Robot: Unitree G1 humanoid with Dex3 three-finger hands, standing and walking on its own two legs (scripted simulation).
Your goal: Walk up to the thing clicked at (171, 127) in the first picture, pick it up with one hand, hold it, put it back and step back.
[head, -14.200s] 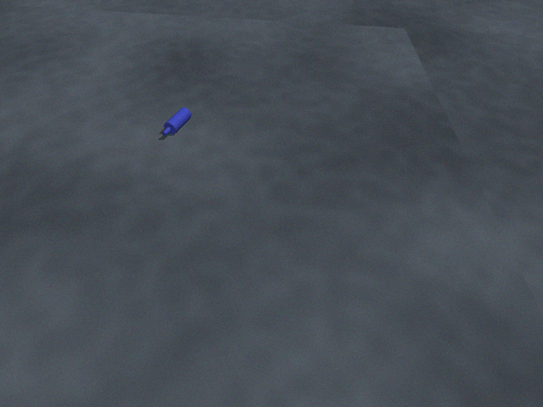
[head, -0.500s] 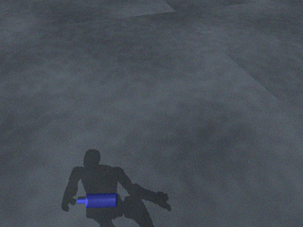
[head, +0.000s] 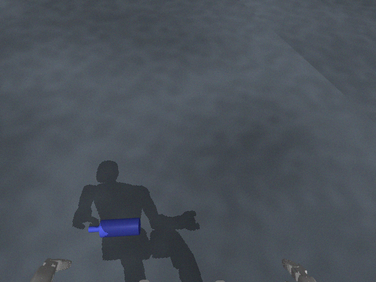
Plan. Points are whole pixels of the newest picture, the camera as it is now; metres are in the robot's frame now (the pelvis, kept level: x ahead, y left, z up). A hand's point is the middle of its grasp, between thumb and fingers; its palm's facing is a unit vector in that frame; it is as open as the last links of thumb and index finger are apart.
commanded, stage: rise first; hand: left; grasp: from above
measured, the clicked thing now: (114, 227) +0.43 +0.31 -0.70
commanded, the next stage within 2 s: none
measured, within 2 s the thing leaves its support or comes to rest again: neither
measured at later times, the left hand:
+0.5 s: hand out of the picture +0.13 +0.27 -0.20, palm faces -0.18 -0.86 -0.47, open 14.2 cm
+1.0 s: hand (86, 259) +0.25 +0.31 -0.38, palm faces -0.44 -0.43 -0.79, open 14.2 cm
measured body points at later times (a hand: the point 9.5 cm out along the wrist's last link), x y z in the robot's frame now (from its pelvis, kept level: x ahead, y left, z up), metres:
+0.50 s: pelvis -0.01 +0.00 -0.07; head +0.10 +0.02 +0.37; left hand +0.14 +0.31 -0.17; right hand +0.17 -0.24 -0.15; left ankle +0.01 +0.12 -0.70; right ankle +0.00 -0.14 -0.70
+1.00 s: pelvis -0.07 +0.00 -0.25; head +0.14 +0.01 +0.15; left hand +0.27 +0.33 -0.34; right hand +0.11 -0.28 -0.38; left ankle +0.01 +0.12 -0.70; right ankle +0.00 -0.14 -0.70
